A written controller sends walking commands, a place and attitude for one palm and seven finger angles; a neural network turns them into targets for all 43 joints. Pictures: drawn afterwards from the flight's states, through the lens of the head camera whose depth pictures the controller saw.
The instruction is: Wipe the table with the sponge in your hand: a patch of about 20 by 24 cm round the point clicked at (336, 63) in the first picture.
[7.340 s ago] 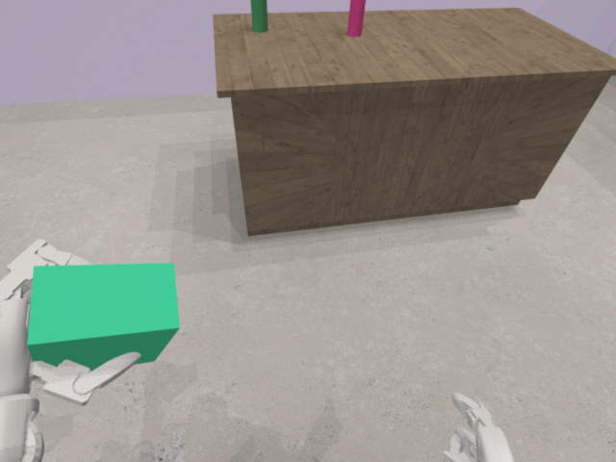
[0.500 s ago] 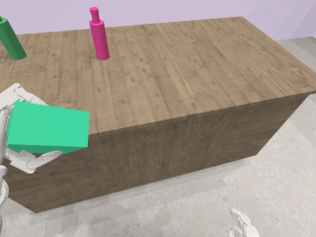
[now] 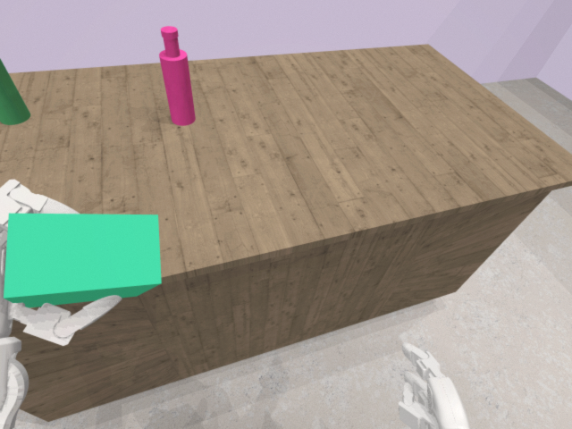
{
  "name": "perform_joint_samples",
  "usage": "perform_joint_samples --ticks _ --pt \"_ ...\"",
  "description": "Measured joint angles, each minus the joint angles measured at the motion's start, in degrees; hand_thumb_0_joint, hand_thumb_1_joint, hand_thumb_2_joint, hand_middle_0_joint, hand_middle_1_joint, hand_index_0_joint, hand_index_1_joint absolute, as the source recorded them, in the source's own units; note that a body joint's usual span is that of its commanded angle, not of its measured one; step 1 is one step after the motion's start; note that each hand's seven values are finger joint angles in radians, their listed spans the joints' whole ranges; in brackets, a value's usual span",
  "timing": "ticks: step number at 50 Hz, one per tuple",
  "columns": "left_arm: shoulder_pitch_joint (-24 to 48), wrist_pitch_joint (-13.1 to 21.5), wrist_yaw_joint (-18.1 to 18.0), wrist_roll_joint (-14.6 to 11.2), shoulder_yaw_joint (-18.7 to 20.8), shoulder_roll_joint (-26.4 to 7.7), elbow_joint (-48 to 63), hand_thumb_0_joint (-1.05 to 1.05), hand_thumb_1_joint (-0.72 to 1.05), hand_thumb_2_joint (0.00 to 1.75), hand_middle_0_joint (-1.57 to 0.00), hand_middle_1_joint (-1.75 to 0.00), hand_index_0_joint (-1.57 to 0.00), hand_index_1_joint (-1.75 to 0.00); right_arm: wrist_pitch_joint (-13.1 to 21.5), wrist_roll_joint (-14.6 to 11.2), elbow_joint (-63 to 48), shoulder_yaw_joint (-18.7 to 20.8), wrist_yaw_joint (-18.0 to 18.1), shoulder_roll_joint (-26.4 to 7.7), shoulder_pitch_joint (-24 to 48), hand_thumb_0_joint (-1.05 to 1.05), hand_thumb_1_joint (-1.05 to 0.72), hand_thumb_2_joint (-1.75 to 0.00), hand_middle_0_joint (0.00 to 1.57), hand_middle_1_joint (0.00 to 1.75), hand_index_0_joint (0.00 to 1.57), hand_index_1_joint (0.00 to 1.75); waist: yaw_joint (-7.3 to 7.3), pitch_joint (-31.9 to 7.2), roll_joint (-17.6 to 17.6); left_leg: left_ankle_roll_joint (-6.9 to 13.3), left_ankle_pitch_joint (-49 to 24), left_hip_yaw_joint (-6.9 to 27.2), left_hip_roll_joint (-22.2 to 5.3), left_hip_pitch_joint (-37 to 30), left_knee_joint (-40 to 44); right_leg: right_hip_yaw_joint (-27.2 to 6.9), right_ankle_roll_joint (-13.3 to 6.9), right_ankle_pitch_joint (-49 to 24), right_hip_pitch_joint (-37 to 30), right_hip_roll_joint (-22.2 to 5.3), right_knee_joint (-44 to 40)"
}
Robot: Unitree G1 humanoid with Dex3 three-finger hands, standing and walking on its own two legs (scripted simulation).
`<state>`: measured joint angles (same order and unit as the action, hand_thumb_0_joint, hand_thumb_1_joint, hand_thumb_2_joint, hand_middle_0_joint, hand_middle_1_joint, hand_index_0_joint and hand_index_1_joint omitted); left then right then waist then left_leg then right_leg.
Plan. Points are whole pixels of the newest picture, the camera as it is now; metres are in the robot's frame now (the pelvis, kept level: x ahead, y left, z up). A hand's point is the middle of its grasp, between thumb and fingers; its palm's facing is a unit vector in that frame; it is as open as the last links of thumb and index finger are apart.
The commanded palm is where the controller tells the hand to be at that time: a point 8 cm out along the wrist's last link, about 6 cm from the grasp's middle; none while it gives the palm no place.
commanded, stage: shuffle to correct the standing spot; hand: left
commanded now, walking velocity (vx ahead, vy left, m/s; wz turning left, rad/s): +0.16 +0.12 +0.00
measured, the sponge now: (106, 262) +0.23 +0.22 +0.16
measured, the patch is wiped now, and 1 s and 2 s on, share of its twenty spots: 0.00 0.00 0.00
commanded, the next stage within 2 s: come to a stop and stand still in 0.94 s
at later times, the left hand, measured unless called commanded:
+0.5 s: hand (51, 239) +0.26 +0.30 +0.15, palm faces +0.42 -0.84 -0.35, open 10.7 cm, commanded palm +0.21 +0.32 +0.18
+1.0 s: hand (39, 216) +0.29 +0.32 +0.15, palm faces +0.39 -0.86 -0.33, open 10.7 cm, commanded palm +0.24 +0.36 +0.18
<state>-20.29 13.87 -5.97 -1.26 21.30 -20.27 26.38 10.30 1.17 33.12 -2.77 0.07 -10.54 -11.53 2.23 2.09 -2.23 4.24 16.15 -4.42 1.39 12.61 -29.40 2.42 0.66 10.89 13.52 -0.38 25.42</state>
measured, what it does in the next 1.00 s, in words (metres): steps to the left: right foot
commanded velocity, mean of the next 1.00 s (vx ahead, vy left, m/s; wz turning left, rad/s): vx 0.16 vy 0.12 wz -0.04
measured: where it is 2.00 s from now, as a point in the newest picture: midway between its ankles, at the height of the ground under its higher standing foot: outside the picture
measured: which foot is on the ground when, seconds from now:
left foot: down 0.00-0.80, up 0.82-1.00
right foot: down 0.00-0.46, up 0.48-0.78, down 0.80-1.00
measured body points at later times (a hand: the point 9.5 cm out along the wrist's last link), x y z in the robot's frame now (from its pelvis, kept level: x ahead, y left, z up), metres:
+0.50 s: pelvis +0.04 +0.04 -0.02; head +0.07 +0.08 +0.42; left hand +0.23 +0.34 +0.17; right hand +0.22 -0.19 -0.09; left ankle +0.05 +0.09 -0.74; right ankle +0.02 -0.12 -0.71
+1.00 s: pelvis +0.07 +0.08 -0.01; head +0.08 +0.11 +0.44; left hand +0.26 +0.37 +0.17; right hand +0.23 -0.16 -0.08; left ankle +0.11 +0.24 -0.71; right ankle +0.13 -0.03 -0.74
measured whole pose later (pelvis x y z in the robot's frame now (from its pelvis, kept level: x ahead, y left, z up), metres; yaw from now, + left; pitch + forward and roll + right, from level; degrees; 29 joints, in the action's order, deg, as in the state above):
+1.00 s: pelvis +0.07 +0.08 -0.01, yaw -1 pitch -1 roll +1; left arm -25.1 12.2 -6.1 -0.9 20.0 -18.4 28.2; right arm 6.3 0.5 35.6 0.3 1.0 -12.8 -12.8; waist 1.4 2.1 -4.0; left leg 1.9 20.1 0.2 -3.1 24.5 -47.3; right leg 5.5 -1.9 13.0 19.4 -2.9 33.6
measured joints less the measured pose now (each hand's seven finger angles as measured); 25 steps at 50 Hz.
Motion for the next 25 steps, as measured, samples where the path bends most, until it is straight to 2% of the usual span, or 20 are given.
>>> perform_joint_samples --ticks 6,14,16,19,21,22,23,25 --pt "-1.9 -1.1 0.7 -0.2 -2.0 0.1 -2.1 0.00 -0.54 1.02 -0.65 -1.37 -0.65 -1.37 -2.3 -0.2 -1.7 0.4 0.4 0.0 1.5 0.02 -0.90 -0.90 0.21 0.30 0.20 0.30 -0.68 -1.5 0.7 1.0 2.3 -0.1 1.1 -0.1 -1.6 -0.2 0.6 3.2 0.6 -1.1 3.2" --pt "-2.9 -2.3 0.6 -0.4 -0.9 -1.0 0.3 -0.01 -0.54 1.02 -0.65 -1.37 -0.65 -1.37 -3.3 -0.5 -2.4 0.9 -0.1 -0.6 0.7 0.01 -0.90 -0.90 0.21 0.30 0.20 0.30 -1.12 0.9 1.4 1.5 5.8 0.9 1.6 -0.2 -5.5 0.8 0.2 7.0 0.1 -1.8 7.2" --pt "-3.1 -1.9 0.4 -0.6 -0.7 -1.5 1.7 -0.01 -0.54 1.02 -0.65 -1.37 -0.65 -1.37 -3.6 -0.8 -2.1 1.1 -0.4 -0.9 0.4 0.01 -0.90 -0.90 0.21 0.30 0.20 0.30 -1.41 1.2 2.1 0.9 6.8 1.6 1.1 1.1 -8.4 1.6 0.7 7.4 -0.3 -1.4 7.1" --pt "-3.2 -0.6 0.1 -0.9 -0.2 -2.3 3.7 -0.01 -0.54 1.02 -0.65 -1.37 -0.65 -1.37 -4.3 -1.3 -1.1 1.7 -0.8 -1.2 0.3 0.01 -0.90 -0.90 0.21 0.30 0.20 0.30 -1.22 1.8 1.4 -2.0 5.5 2.0 1.2 5.6 -17.2 1.7 1.2 8.7 0.2 -2.0 9.0" --pt "-3.9 0.3 -0.2 -1.1 0.4 -2.2 4.7 -0.01 -0.54 1.02 -0.65 -1.37 -0.65 -1.37 -4.8 -1.4 -0.3 1.9 -0.8 -1.7 0.1 0.02 -0.90 -0.90 0.21 0.30 0.20 0.30 -0.82 1.7 0.7 -2.2 9.7 2.8 0.8 6.8 -16.5 1.0 1.9 9.6 0.7 -2.3 10.5" --pt "-4.2 0.5 -0.4 -1.1 0.8 -2.0 5.2 -0.01 -0.54 1.02 -0.65 -1.37 -0.65 -1.37 -5.0 -1.5 -0.2 2.0 -0.7 -2.0 0.0 0.02 -0.90 -0.90 0.21 0.30 0.20 0.30 -0.75 1.7 0.6 -2.1 8.0 3.1 0.4 6.2 -12.6 0.5 2.1 10.4 1.3 -2.4 12.0" --pt "-4.1 0.6 -0.5 -1.0 1.2 -1.6 5.2 -0.01 -0.54 1.02 -0.65 -1.37 -0.65 -1.37 -5.0 -1.5 0.1 2.2 -0.4 -2.0 0.3 0.02 -0.90 -0.90 0.21 0.30 0.20 0.30 -0.50 2.3 0.0 -0.8 6.8 2.2 0.8 5.8 -12.3 -0.4 1.5 11.0 2.2 -2.8 14.7" --pt "-3.3 0.2 -0.6 -0.6 1.7 -0.9 3.8 -0.01 -0.54 1.02 -0.65 -1.37 -0.65 -1.37 -4.7 -1.3 0.9 2.8 0.0 -1.3 0.9 0.02 -0.90 -0.90 0.21 0.30 0.20 0.30 -0.03 3.4 -0.7 1.4 6.2 -0.1 1.5 4.2 -11.9 -2.9 0.0 15.6 5.9 -2.4 25.8"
